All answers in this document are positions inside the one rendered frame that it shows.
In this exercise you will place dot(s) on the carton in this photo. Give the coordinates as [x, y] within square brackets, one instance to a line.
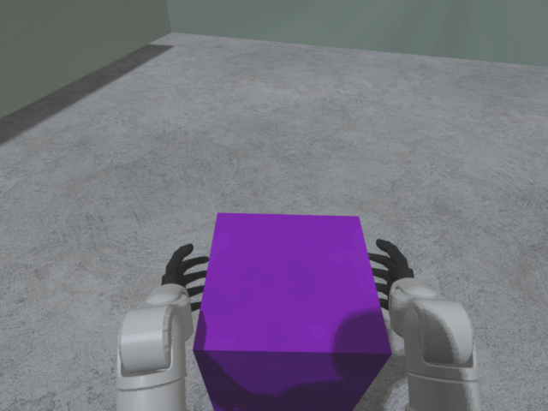
[290, 318]

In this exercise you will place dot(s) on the robot right hand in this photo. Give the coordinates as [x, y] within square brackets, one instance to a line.
[397, 265]

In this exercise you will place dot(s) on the robot left hand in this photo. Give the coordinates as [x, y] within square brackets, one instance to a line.
[176, 268]

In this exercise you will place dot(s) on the robot right forearm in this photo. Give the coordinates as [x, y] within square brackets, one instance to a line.
[439, 344]

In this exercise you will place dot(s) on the robot left forearm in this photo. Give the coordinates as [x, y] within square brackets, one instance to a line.
[151, 354]

